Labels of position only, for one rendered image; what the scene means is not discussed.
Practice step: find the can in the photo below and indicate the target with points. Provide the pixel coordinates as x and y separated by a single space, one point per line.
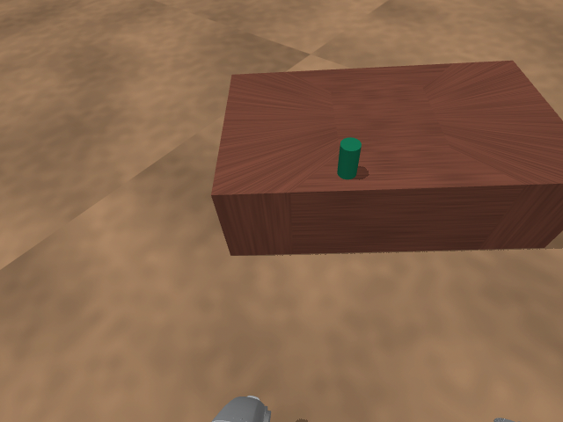
350 149

